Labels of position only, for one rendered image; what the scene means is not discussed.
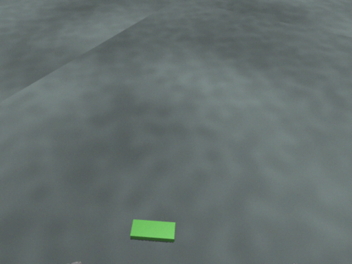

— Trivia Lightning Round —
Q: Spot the carton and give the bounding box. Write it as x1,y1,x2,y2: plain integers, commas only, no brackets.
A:
130,219,175,242

